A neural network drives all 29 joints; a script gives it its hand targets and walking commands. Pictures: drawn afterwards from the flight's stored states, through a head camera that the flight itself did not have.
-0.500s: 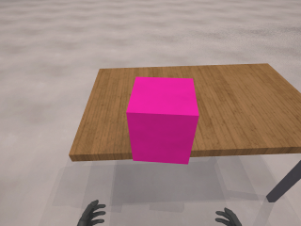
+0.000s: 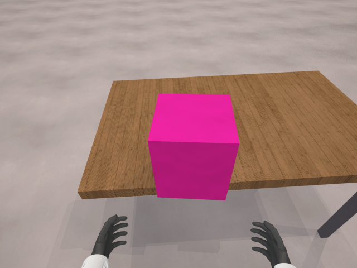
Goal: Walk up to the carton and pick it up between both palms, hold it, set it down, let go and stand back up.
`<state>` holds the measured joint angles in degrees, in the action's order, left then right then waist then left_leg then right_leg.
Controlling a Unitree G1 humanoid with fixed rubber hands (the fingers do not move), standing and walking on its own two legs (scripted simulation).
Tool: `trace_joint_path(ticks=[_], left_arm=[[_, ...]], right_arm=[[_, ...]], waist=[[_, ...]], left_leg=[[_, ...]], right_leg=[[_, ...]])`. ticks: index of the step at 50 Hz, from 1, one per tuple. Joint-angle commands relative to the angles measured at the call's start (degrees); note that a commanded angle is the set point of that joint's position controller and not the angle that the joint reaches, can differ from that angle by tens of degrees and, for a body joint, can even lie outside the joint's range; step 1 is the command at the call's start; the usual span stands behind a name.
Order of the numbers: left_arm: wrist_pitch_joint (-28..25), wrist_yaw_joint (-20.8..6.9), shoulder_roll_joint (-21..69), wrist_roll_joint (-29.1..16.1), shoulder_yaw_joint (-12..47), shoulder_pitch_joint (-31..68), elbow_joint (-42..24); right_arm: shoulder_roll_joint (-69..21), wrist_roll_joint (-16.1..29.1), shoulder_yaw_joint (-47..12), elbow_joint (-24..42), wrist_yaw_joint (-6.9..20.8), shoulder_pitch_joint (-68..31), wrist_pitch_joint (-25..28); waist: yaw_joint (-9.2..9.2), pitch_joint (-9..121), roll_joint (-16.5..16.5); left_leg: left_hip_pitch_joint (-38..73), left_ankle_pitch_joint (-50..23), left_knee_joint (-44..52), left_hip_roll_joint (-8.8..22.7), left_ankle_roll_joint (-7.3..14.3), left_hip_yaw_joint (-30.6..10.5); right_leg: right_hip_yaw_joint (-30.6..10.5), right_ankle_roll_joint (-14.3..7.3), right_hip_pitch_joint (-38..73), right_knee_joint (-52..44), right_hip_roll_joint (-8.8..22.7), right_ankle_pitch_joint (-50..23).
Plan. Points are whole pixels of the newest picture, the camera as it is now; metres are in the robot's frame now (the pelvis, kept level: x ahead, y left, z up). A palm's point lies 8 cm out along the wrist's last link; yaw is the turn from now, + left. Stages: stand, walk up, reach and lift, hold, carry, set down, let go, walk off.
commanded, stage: reach and lift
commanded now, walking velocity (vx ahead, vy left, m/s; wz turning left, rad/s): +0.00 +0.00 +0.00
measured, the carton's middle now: (192, 147) +0.48 -0.02 +0.00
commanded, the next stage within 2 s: none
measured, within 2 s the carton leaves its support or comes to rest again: neither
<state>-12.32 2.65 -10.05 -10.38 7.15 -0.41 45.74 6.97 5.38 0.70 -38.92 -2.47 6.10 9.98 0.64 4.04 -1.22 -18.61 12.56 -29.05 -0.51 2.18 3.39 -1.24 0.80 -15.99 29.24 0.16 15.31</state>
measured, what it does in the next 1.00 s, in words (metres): stands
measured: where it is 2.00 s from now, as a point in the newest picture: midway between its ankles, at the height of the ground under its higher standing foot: outside the picture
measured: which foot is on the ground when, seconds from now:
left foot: down 0.00-1.00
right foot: down 0.00-1.00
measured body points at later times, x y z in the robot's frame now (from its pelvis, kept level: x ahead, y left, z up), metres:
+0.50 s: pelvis +0.03 +0.00 +0.00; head +0.04 +0.00 +0.45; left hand +0.26 +0.21 -0.03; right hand +0.27 -0.20 -0.04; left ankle +0.03 +0.10 -0.74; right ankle +0.00 -0.13 -0.74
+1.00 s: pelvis +0.03 +0.00 +0.01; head +0.04 +0.01 +0.46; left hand +0.33 +0.21 +0.01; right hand +0.33 -0.20 +0.00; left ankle +0.03 +0.10 -0.74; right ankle +0.00 -0.13 -0.74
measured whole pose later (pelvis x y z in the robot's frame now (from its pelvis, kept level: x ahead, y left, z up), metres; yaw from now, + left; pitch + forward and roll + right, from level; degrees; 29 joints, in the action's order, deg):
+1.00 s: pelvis +0.03 +0.00 +0.01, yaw +0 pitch +5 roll -1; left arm -18.9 -0.3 -14.1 -13.1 4.5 9.0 41.4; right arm 8.8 12.5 -1.9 -47.4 -3.5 -10.1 23.2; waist -0.5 5.5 -0.4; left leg -17.8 12.9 -25.2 -1.2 2.1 1.4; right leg -1.5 1.0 -13.8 22.7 -0.1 14.3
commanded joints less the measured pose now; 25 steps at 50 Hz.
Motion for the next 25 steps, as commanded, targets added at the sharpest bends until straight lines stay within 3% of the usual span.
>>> trace_joint_path(ticks=[1, 7, 12, 18, 25], left_arm=[[-5.7, -0.7, -6.2, 0.1, -3.0, 6.2, -5.0], [-9.2, -2.5, -6.3, 0.2, -3.6, 3.0, -6.9], [-11.1, -3.6, -6.5, -0.1, -3.8, 0.3, -9.9], [-13.1, -3.7, -7.1, -0.7, -3.7, 0.6, -14.2], [-13.8, -3.3, -8.1, -0.7, -3.8, 3.1, -14.8]], right_arm=[[2.8, 1.1, -0.2, 3.8, -0.3, -6.2, 7.2], [2.8, 3.7, -1.8, 0.5, -0.6, -5.2, 13.9], [3.2, 5.1, -2.8, -1.2, -0.7, -5.1, 18.7], [3.1, 5.2, -2.7, -0.2, -0.5, -7.6, 22.2], [3.2, 5.7, -1.9, -1.8, -0.4, -10.7, 23.1]], waist=[[0.49, 6.6, 1.0], [0.16, 7.9, -0.6], [-0.22, 7.5, 0.4], [-0.68, 7.3, 1.9], [-0.84, 6.2, 0.1]], left_leg=[[10.1, -9.5, 1.8, 0.5, -0.7, -3.2], [12.4, -18.6, -0.5, -0.5, -1.7, -3.8], [13.7, -22.3, -0.9, -1.0, -2.3, -4.7], [13.6, -19.9, -0.1, -1.3, -2.4, -5.3], [12.8, -14.2, 0.9, -1.4, -2.6, -5.4]], right_leg=[[-0.6, -1.5, -5.6, -5.7, -0.5, -3.7], [-1.4, -1.2, -4.5, -4.3, -0.7, -12.6], [-1.6, -0.9, -3.9, -4.0, -1.4, -16.7], [-1.6, -0.8, -4.2, -4.3, -1.5, -15.3], [-1.5, -1.3, -5.1, -5.6, -1.1, -9.7]])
